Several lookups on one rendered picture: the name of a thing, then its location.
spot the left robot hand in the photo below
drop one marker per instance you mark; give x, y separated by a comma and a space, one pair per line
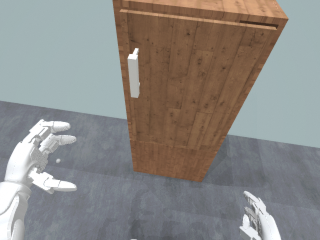
25, 156

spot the right robot hand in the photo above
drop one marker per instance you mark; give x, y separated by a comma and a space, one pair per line
264, 225

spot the handle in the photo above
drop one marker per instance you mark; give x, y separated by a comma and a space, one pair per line
133, 70

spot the left robot forearm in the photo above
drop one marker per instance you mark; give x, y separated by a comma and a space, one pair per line
13, 207

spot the cupboard door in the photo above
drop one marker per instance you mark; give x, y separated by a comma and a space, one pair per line
193, 73

